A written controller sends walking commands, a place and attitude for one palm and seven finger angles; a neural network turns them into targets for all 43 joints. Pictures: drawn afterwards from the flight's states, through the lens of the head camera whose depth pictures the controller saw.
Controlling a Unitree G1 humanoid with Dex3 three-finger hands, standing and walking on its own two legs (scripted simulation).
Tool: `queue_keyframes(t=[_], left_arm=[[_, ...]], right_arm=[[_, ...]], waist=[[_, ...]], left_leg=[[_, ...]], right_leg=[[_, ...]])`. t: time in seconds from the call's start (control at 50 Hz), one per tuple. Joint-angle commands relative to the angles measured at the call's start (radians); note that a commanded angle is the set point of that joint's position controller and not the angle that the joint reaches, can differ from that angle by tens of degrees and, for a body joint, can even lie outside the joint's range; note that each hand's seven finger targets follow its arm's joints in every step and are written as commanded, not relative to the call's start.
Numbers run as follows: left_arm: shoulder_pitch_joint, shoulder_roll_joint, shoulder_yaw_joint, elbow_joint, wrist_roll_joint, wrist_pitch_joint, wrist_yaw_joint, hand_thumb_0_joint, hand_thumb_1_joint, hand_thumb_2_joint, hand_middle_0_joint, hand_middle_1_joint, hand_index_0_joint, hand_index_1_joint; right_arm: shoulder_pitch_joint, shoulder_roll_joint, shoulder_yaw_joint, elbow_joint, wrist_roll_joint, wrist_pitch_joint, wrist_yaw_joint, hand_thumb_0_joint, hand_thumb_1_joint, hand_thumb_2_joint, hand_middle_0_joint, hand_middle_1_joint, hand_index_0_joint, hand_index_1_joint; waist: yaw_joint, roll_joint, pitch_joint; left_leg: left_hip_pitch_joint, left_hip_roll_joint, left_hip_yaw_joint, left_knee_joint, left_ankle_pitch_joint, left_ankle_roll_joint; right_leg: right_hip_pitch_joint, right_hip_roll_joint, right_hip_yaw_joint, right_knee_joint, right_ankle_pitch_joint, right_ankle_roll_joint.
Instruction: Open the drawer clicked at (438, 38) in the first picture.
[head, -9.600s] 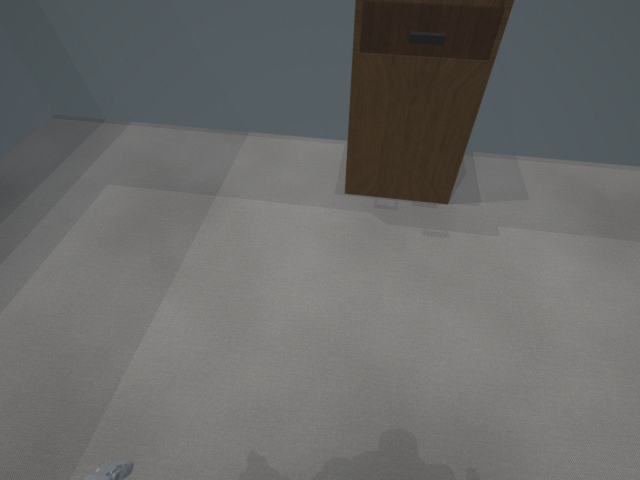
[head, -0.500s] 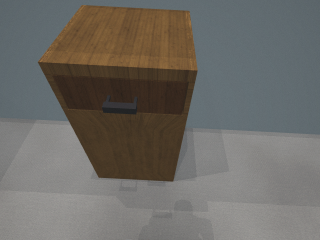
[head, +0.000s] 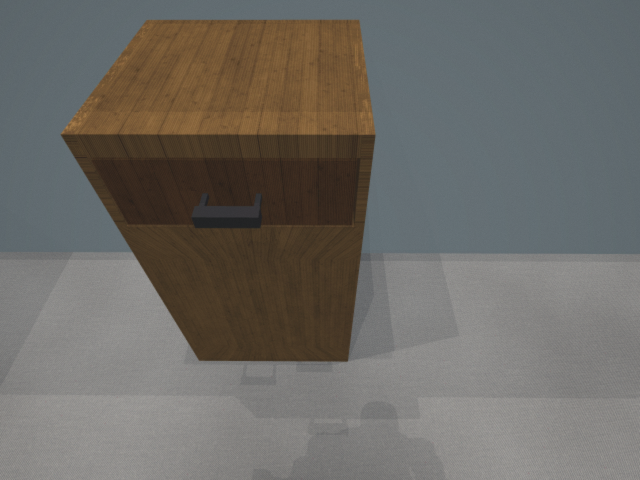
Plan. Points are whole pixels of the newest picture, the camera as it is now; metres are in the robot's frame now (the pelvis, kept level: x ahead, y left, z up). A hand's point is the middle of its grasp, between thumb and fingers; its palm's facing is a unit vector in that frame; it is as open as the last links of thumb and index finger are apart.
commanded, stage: come to a stop and stand still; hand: left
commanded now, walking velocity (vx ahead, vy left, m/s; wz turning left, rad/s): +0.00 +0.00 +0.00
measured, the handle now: (229, 207) +0.54 +0.19 -0.01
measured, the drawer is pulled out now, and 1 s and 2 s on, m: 0.00 0.00 0.00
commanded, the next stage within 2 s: look again from close up in 0.44 s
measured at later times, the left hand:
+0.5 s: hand out of the picture -0.04 +0.18 -0.17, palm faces +0.05 -0.99 -0.16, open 7.4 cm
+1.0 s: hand out of the picture -0.06 +0.17 -0.17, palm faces +0.06 -0.99 -0.12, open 7.4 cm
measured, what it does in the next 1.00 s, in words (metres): stands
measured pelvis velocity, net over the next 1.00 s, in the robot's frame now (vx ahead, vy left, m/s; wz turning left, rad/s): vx -0.02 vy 0.02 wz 0.03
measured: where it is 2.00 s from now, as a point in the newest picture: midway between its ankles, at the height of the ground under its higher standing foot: outside the picture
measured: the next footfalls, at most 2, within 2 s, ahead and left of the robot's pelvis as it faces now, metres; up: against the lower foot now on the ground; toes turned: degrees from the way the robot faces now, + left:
none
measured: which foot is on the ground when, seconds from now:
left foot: down 0.00-1.00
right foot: down 0.00-1.00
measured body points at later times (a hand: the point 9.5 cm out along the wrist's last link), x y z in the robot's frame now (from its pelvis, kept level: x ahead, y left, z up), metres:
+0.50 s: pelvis -0.04 +0.01 +0.01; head -0.03 +0.03 +0.46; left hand -0.04 +0.24 -0.16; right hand -0.05 -0.21 -0.14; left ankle +0.02 +0.10 -0.73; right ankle -0.05 -0.10 -0.73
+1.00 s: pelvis -0.02 +0.02 +0.01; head -0.02 +0.04 +0.46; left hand -0.06 +0.22 -0.16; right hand -0.01 -0.20 -0.14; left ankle +0.02 +0.10 -0.73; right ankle -0.05 -0.10 -0.73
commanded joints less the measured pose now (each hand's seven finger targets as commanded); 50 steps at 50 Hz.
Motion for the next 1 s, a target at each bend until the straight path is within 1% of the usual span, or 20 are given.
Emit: queue_keyframes(t=[0.0,0.02,0.04,0.06,0.08,0.12,0.16,0.18,0.22,0.3,0.34,0.38,0.46,0.6,0.66,0.68,0.74,0.82,0.9,0.98], left_arm=[[0.029,0.131,0.018,-0.102,-0.009,0.0,-0.005,0.0,0.9,0.9,-0.2,-0.3,-0.2,-0.3],[0.018,0.132,0.016,-0.104,-0.01,0.009,-0.009,0.0,0.9,0.9,-0.2,-0.3,-0.2,-0.3],[0.015,0.127,0.016,-0.106,-0.008,0.016,-0.012,0.0,0.9,0.9,-0.2,-0.3,-0.2,-0.3],[0.019,0.123,0.014,-0.105,-0.007,0.021,-0.016,0.0,0.9,0.9,-0.2,-0.3,-0.2,-0.3],[0.02,0.124,0.014,-0.107,-0.002,0.02,-0.019,0.0,0.9,0.9,-0.2,-0.3,-0.2,-0.3],[0.013,0.129,0.013,-0.105,-0.004,0.023,-0.025,0.0,0.9,0.9,-0.2,-0.3,-0.2,-0.3],[0.012,0.133,0.017,-0.105,-0.005,0.022,-0.028,0.0,0.9,0.9,-0.2,-0.3,-0.2,-0.3],[0.011,0.131,0.016,-0.106,-0.003,0.021,-0.028,0.0,0.9,0.9,-0.2,-0.3,-0.2,-0.3],[0.027,0.119,0.015,-0.095,-0.007,0.019,-0.031,0.0,0.9,0.9,-0.2,-0.3,-0.2,-0.3],[0.066,0.091,0.008,-0.057,-0.006,0.015,-0.035,0.0,0.9,0.9,-0.2,-0.3,-0.2,-0.3],[0.087,0.079,0.003,-0.032,-0.006,0.012,-0.036,0.0,0.9,0.9,-0.2,-0.3,-0.2,-0.3],[0.1,0.073,0.001,-0.013,-0.005,0.007,-0.036,0.0,0.9,0.9,-0.2,-0.3,-0.2,-0.3],[0.122,0.054,-0.006,0.026,-0.006,0.002,-0.035,0.0,0.9,0.9,-0.2,-0.3,-0.2,-0.3],[0.153,0.026,-0.015,0.086,-0.004,-0.01,-0.029,0.0,0.9,0.9,-0.2,-0.3,-0.2,-0.3],[0.167,0.017,-0.019,0.107,-0.004,-0.01,-0.028,0.0,0.9,0.9,-0.2,-0.3,-0.2,-0.3],[0.171,0.017,-0.019,0.111,-0.002,-0.011,-0.027,0.0,0.9,0.9,-0.2,-0.3,-0.2,-0.3],[0.175,0.013,-0.019,0.122,-0.003,-0.011,-0.026,0.0,0.9,0.9,-0.2,-0.3,-0.2,-0.3],[0.18,0.009,-0.02,0.129,-0.002,-0.008,-0.026,0.0,0.9,0.9,-0.2,-0.3,-0.2,-0.3],[0.179,0.008,-0.018,0.132,-0.001,-0.008,-0.027,0.0,0.9,0.9,-0.2,-0.3,-0.2,-0.3],[0.173,0.01,-0.017,0.131,-0.001,-0.01,-0.026,0.0,0.9,0.9,-0.2,-0.3,-0.2,-0.3]], right_arm=[[0.088,-0.086,-0.019,-0.056,-0.005,-0.003,-0.002,0.0,-0.9,-0.9,0.2,0.3,0.2,0.3],[0.085,-0.099,-0.017,-0.055,-0.006,0.0,-0.001,0.0,-0.9,-0.9,0.2,0.3,0.2,0.3],[0.077,-0.111,-0.016,-0.054,-0.008,0.002,0.001,0.0,-0.9,-0.9,0.2,0.3,0.2,0.3],[0.067,-0.117,-0.015,-0.057,-0.009,0.005,0.003,0.0,-0.9,-0.9,0.2,0.3,0.2,0.3],[0.071,-0.119,-0.015,-0.057,-0.011,0.004,0.007,0.0,-0.9,-0.9,0.2,0.3,0.2,0.3],[0.09,-0.123,-0.014,-0.048,-0.014,0.008,0.009,0.0,-0.9,-0.9,0.2,0.3,0.2,0.3],[0.121,-0.121,-0.012,-0.037,-0.016,0.007,0.009,0.0,-0.9,-0.9,0.2,0.3,0.2,0.3],[0.136,-0.118,-0.011,-0.03,-0.017,0.003,0.009,0.0,-0.9,-0.9,0.2,0.3,0.2,0.3],[0.151,-0.12,-0.008,-0.017,-0.016,-0.003,0.007,0.0,-0.9,-0.9,0.2,0.3,0.2,0.3],[0.163,-0.12,-0.004,0.009,-0.012,-0.013,0.002,0.0,-0.9,-0.9,0.2,0.3,0.2,0.3],[0.161,-0.119,-0.003,0.023,-0.01,-0.015,0.0,0.0,-0.9,-0.9,0.2,0.3,0.2,0.3],[0.173,-0.108,-0.001,0.041,-0.007,-0.019,-0.001,0.0,-0.9,-0.9,0.2,0.3,0.2,0.3],[0.185,-0.092,0.0,0.072,-0.004,-0.02,-0.004,0.0,-0.9,-0.9,0.2,0.3,0.2,0.3],[0.183,-0.069,0.003,0.115,0.003,-0.031,-0.008,0.0,-0.9,-0.9,0.2,0.3,0.2,0.3],[0.171,-0.064,0.004,0.129,0.005,-0.029,-0.01,0.0,-0.9,-0.9,0.2,0.3,0.2,0.3],[0.172,-0.064,0.004,0.133,0.005,-0.03,-0.01,0.0,-0.9,-0.9,0.2,0.3,0.2,0.3],[0.164,-0.061,0.005,0.14,0.005,-0.032,-0.011,0.0,-0.9,-0.9,0.2,0.3,0.2,0.3],[0.156,-0.063,0.005,0.145,0.004,-0.031,-0.012,0.0,-0.9,-0.9,0.2,0.3,0.2,0.3],[0.156,-0.065,0.003,0.144,0.003,-0.033,-0.012,0.0,-0.9,-0.9,0.2,0.3,0.2,0.3],[0.161,-0.062,0.004,0.15,0.004,-0.037,-0.013,0.0,-0.9,-0.9,0.2,0.3,0.2,0.3]], waist=[[-0.011,-0.059,-0.067],[-0.008,-0.015,-0.029],[-0.001,0.018,0.022],[0.006,0.004,0.073],[0.007,-0.012,0.101],[0.0,-0.023,0.109],[-0.005,-0.039,0.085],[-0.008,-0.031,0.068],[-0.001,-0.006,0.035],[0.013,0.008,0.026],[0.017,0.01,0.034],[0.015,-0.001,0.023],[0.006,-0.001,0.026],[0.002,-0.033,0.022],[0.004,-0.042,0.046],[0.002,-0.043,0.038],[0.004,-0.033,0.041],[0.007,-0.008,0.054],[0.01,-0.016,0.041],[0.012,-0.037,0.03]], left_leg=[[0.083,0.052,-0.076,-0.02,0.238,0.026],[0.062,0.072,-0.111,-0.049,0.229,0.032],[0.012,0.086,-0.146,-0.087,0.149,0.042],[-0.044,0.086,-0.164,-0.119,0.023,0.044],[-0.069,0.078,-0.167,-0.135,-0.041,0.042],[-0.086,0.059,-0.166,-0.153,-0.168,0.032],[-0.08,0.054,-0.166,-0.154,-0.176,0.03],[-0.065,0.06,-0.172,-0.164,-0.154,0.032],[-0.069,0.077,-0.199,-0.201,-0.175,0.037],[-0.095,0.106,-0.244,-0.273,-0.204,0.047],[-0.098,0.103,-0.233,-0.277,-0.207,0.043],[-0.071,0.1,-0.223,-0.27,-0.156,0.041],[-0.036,0.098,-0.211,-0.269,-0.138,0.036],[0.031,0.098,-0.174,-0.235,0.01,0.032],[0.035,0.096,-0.173,-0.243,-0.003,0.03],[0.044,0.097,-0.172,-0.242,0.015,0.03],[0.045,0.096,-0.17,-0.247,0.024,0.029],[0.033,0.101,-0.184,-0.276,-0.02,0.03],[0.037,0.102,-0.182,-0.279,-0.006,0.03],[0.053,0.102,-0.176,-0.269,0.059,0.032]], right_leg=[[-0.007,-0.155,0.116,-0.035,0.563,-0.049],[-0.043,-0.129,0.099,-0.051,0.365,-0.043],[-0.065,-0.103,0.091,-0.074,0.192,-0.038],[-0.086,-0.09,0.091,-0.108,0.043,-0.038],[-0.1,-0.089,0.095,-0.131,-0.022,-0.041],[-0.14,-0.102,0.119,-0.172,-0.159,-0.048],[-0.147,-0.11,0.129,-0.189,-0.198,-0.052],[-0.136,-0.107,0.118,-0.177,-0.17,-0.05],[-0.104,-0.094,0.097,-0.162,-0.145,-0.04],[-0.045,-0.077,0.07,-0.144,-0.058,-0.028],[-0.038,-0.081,0.075,-0.159,-0.046,-0.026],[-0.033,-0.089,0.077,-0.169,-0.009,-0.026],[-0.059,-0.094,0.082,-0.188,-0.002,-0.024],[-0.06,-0.109,0.087,-0.212,0.1,-0.014],[-0.072,-0.111,0.089,-0.226,0.087,-0.01],[-0.069,-0.111,0.089,-0.225,0.097,-0.009],[-0.059,-0.113,0.086,-0.228,0.107,-0.007],[-0.057,-0.109,0.077,-0.225,0.099,-0.005],[-0.042,-0.11,0.075,-0.223,0.114,-0.004],[-0.027,-0.113,0.073,-0.224,0.144,-0.001]])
